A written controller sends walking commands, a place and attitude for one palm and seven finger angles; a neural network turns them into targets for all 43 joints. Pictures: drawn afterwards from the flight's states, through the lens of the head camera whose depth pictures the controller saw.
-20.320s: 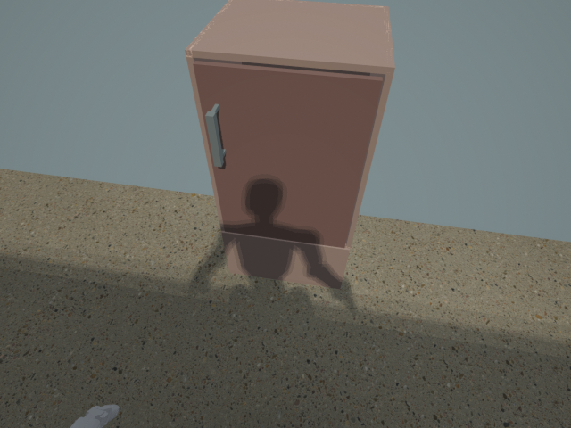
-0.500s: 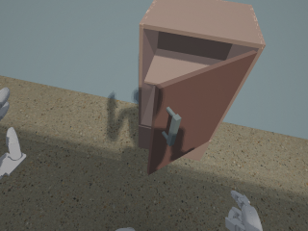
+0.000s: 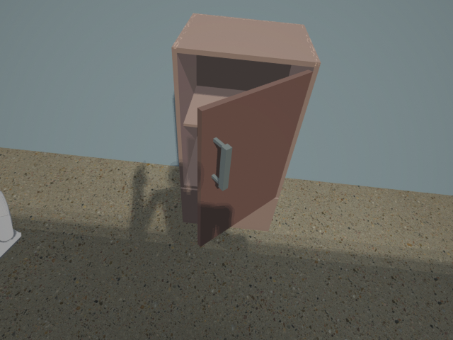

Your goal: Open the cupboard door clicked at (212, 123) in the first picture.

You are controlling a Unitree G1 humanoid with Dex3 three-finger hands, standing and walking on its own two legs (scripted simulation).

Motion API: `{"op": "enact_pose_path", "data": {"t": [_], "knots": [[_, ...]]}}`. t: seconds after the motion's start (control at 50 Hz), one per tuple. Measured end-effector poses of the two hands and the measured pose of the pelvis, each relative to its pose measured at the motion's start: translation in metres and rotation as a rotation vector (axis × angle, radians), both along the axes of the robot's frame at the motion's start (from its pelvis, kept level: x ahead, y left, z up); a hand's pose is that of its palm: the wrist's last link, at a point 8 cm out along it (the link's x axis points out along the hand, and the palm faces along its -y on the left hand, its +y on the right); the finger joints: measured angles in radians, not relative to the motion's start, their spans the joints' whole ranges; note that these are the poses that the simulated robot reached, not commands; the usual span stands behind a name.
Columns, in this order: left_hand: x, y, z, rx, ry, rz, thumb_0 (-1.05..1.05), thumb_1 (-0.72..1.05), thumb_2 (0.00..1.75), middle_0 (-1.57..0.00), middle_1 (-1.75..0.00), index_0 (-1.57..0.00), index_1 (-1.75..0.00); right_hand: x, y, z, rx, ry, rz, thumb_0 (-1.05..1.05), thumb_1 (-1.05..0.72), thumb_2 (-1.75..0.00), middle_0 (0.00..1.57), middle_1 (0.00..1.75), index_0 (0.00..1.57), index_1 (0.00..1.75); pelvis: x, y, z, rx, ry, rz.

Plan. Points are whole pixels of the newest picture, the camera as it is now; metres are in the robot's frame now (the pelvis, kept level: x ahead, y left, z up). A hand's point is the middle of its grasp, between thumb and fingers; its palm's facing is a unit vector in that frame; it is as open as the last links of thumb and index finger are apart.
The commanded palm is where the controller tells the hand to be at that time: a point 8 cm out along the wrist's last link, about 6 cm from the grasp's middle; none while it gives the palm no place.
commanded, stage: stop stepping back and stand still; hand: left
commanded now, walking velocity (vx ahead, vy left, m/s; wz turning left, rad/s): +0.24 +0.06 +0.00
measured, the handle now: (220, 164) +0.57 +0.07 -0.03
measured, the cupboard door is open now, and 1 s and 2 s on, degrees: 44 44 44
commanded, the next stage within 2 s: let the arm hang, fingers relaxed in 1.32 s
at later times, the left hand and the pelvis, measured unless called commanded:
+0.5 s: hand (34, 263) +0.15 +0.24 +0.18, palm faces +0.53 -0.69 -0.49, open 7.4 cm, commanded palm +0.10 +0.26 +0.19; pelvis -0.04 -0.04 +0.01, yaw +0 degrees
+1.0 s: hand (38, 256) +0.17 +0.26 +0.16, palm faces +0.43 -0.78 -0.45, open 7.4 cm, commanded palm +0.11 +0.29 +0.19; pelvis -0.03 -0.01 +0.01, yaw +0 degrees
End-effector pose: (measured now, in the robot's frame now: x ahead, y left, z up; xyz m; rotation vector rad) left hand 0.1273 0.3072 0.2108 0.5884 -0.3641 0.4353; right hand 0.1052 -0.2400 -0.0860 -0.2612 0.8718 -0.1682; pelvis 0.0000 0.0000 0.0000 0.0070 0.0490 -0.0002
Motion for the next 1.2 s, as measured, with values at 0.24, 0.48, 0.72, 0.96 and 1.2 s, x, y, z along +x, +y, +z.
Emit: {"op": "enact_pose_path", "data": {"t": [0.24,0.48,0.72,0.96,1.2], "knots": [[0.02,-0.044,-0.02,-0.019,0.121,-0.146,0.02,0.89,0.9,-0.21,-0.3,-0.2,-0.3,-0.047,-0.007,0.0,0.061,-0.098,-0.1,0.01,-0.9,-0.9,0.2,0.3,0.2,0.3,-0.039,-0.012,0.0,0.03,-0.086,-0.015],[-0.025,-0.035,-0.006,-0.009,0.112,0.135,0.01,0.89,0.9,-0.21,-0.3,-0.21,-0.3,-0.013,-0.045,-0.013,0.088,-0.086,-0.022,0.01,-0.9,-0.9,0.2,0.3,0.2,0.3,-0.038,-0.04,0.01,0.04,-0.081,0.001],[-0.008,-0.062,-0.009,-0.06,0.079,-0.038,0.02,0.89,0.9,-0.21,-0.3,-0.21,-0.3,0.028,-0.053,0.038,-0.045,-0.199,0.029,0.01,-0.9,-0.9,0.2,0.3,0.2,0.3,-0.033,-0.036,0.014,0.005,-0.066,0.025],[-0.003,-0.015,-0.02,-0.069,0.158,0.038,0.01,0.89,0.9,-0.21,-0.3,-0.2,-0.3,0.028,0.006,0.025,0.073,-0.19,0.035,0.01,-0.9,-0.9,0.2,0.3,0.2,0.3,-0.032,-0.012,0.013,-0.016,-0.066,-0.002],[-0.008,-0.011,-0.01,-0.062,0.12,-0.001,0.01,0.89,0.9,-0.21,-0.3,-0.21,-0.3,-0.002,0.019,0.019,0.055,-0.102,0.043,0.01,-0.9,-0.9,0.21,0.3,0.2,0.3,-0.037,-0.002,0.016,-0.019,-0.064,0.004]]}}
